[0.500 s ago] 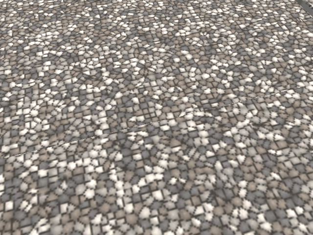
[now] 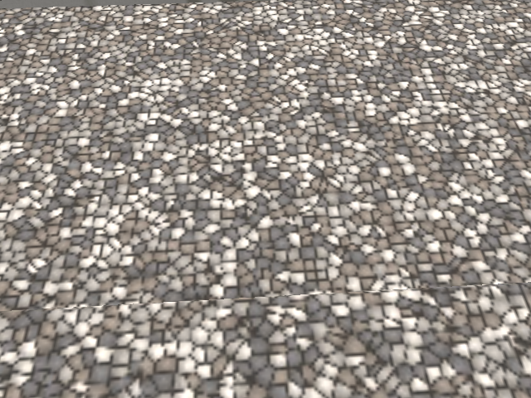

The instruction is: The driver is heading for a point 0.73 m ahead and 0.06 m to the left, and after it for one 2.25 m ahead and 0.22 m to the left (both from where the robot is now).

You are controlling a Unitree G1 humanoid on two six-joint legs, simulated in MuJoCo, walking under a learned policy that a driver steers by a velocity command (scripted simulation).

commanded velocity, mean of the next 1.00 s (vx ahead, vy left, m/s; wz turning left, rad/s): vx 0.47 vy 0.00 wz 0.09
